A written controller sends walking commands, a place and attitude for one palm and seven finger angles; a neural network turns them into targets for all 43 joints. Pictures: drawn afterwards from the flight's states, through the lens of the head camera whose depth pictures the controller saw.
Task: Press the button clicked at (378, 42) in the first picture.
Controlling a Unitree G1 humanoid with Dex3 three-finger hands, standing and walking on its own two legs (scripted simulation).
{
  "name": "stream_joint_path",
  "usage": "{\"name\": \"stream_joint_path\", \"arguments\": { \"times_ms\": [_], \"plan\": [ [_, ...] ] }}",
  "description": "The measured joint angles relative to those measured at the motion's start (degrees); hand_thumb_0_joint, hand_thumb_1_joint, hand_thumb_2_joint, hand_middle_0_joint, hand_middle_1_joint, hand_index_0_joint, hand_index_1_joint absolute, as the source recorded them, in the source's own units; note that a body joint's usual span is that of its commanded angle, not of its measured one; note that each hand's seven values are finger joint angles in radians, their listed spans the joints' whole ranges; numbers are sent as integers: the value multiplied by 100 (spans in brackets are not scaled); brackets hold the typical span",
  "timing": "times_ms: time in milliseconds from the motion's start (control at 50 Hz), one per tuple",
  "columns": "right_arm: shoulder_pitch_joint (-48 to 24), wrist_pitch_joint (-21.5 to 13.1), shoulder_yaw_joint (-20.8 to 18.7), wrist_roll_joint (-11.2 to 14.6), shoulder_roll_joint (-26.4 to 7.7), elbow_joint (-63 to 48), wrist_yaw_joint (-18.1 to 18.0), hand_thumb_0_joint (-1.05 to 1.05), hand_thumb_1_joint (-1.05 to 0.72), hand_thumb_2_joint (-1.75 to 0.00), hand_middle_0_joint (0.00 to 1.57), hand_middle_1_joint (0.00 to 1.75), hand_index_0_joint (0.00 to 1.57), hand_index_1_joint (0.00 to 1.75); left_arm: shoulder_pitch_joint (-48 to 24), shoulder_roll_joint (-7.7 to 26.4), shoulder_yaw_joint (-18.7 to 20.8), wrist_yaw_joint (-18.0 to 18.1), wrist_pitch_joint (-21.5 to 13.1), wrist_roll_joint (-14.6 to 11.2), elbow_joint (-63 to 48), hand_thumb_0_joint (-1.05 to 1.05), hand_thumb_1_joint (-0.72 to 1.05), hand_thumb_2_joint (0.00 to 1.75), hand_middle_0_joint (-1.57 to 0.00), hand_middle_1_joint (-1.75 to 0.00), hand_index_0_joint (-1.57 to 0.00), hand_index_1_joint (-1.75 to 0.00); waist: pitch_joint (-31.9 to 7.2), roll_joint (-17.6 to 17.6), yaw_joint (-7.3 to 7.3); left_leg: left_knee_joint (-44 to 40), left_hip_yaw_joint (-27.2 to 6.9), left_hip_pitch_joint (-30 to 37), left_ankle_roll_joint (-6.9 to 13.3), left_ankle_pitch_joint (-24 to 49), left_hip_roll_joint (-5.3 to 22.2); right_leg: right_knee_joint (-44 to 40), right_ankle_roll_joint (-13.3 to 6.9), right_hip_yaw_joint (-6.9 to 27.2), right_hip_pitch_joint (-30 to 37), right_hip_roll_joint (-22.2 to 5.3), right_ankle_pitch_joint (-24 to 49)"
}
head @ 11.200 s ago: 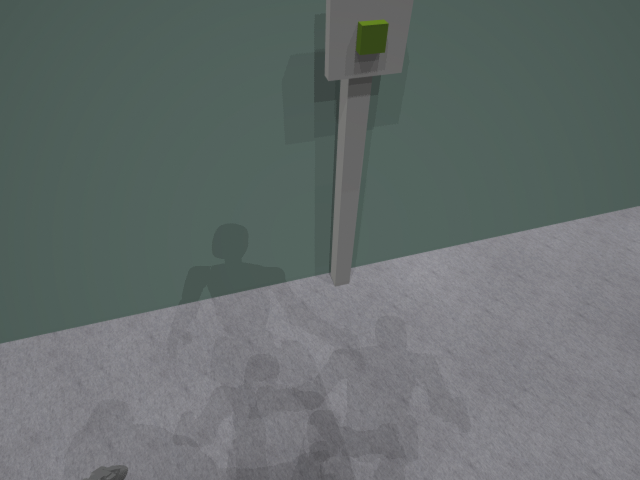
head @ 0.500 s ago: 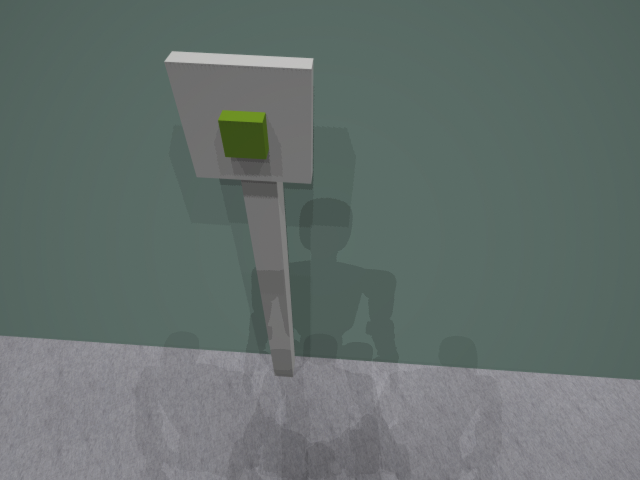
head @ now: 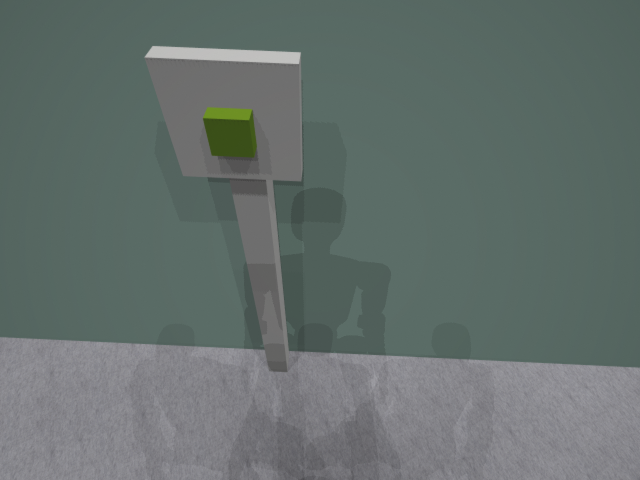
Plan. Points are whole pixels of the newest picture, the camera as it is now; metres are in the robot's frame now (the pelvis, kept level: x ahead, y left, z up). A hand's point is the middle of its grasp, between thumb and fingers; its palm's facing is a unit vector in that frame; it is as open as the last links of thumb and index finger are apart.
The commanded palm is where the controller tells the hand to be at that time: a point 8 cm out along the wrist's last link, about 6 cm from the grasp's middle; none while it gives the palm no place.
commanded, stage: look again from close up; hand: left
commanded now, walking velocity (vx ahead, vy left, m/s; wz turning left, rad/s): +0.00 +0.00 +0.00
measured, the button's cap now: (231, 131) +0.50 +0.15 +0.17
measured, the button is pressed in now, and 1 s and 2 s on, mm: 0 0 0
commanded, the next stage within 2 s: raise the hand and make a fist in 0.54 s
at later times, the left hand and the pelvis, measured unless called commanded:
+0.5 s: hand out of the picture -0.02 +0.13 -0.18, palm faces +0.04 -0.99 -0.15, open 7.4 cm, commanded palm none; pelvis +0.00 -0.03 +0.00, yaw +0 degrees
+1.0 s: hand (246, 445) +0.16 +0.09 +0.01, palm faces -0.02 -1.00 +0.00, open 5.9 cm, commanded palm +0.11 +0.17 -0.01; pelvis -0.04 -0.07 -0.04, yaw +2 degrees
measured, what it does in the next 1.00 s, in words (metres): shifts its weight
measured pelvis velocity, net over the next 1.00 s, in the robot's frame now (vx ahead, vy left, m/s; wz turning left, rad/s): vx -0.04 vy -0.07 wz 0.04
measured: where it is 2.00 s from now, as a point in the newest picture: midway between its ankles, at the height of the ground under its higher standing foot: outside the picture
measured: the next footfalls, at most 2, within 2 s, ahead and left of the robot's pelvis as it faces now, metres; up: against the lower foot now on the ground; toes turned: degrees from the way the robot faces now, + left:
none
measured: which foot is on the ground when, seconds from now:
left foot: down 0.00-1.00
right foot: down 0.00-1.00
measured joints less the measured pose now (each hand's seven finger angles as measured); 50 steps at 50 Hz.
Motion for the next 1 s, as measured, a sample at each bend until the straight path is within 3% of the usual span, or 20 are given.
{"name": "stream_joint_path", "arguments": {
  "times_ms": [660,680,700,720,780,840,880,940,1000],
  "plan": [
    [-83,23,-24,28,5,59,11,0,-92,-89,20,30,20,30,176,-66,-47,33,-147,36,41,0,91,90,-20,-30,-19,-30,-87,-28,30,146,-165,-133,-289,-39,266,-107,-232,-168,14,259,12],
    [26,-6,-19,63,-28,-203,3,1,-92,-89,20,30,20,30,475,-14,-48,114,316,-132,-872,1,92,90,-20,-30,-20,-30,-84,-25,1,214,-183,-202,-303,-61,277,-67,-237,-189,-40,267,10],
    [186,-257,-6,109,-65,-468,-47,1,-93,-89,21,30,21,30,855,105,6,222,654,-274,-2002,3,95,90,-20,-30,-20,-31,-108,-62,28,187,-159,-212,-313,-56,257,89,-271,-163,-154,244,-13],
    [322,-569,-31,170,-103,-689,-91,2,-93,-89,21,30,21,30,1170,232,18,368,609,-400,-2928,4,96,90,-21,-31,-21,-31,-185,-98,34,135,-135,-239,-330,-25,213,342,-304,-148,-327,196,-65],
    [481,-1242,-167,279,-304,-1283,-120,2,-93,-89,21,30,21,30,1421,445,10,608,314,-690,-4883,5,98,90,-24,-34,-23,-34,-392,-8,-93,289,-255,-491,-331,4,87,721,-332,-166,-610,88,-210],
    [229,-1431,-267,178,-582,-1782,-57,2,-92,-89,21,30,21,30,1002,356,186,348,-388,-790,-5791,4,96,90,-28,-39,-27,-39,-672,198,-210,893,-376,-1103,-341,-175,147,837,-279,-247,-944,144,-398],
    [-78,-1385,-335,121,-663,-2089,18,1,-92,-89,21,30,21,30,710,224,370,-119,-1074,-940,-5974,3,95,90,-31,-43,-31,-44,-890,202,-228,1283,-354,-1559,-396,-290,246,1200,-337,-234,-1411,222,-425],
    [-516,-1263,-445,116,-674,-2610,156,1,-91,-89,21,30,21,30,518,86,566,-1146,-2127,-1247,-5978,2,94,90,-38,-51,-38,-51,-1087,20,-203,1929,-309,-2220,-484,-491,383,1865,-454,-203,-2106,322,-606],
    [-804,-1101,-508,169,-734,-3222,189,1,-91,-89,20,30,20,30,725,135,656,-1838,-2528,-1352,-6041,1,92,90,-46,-59,-46,-59,-1099,-99,-114,2453,-337,-2646,-551,-538,486,2400,-564,-233,-2534,407,-792]
  ]
}}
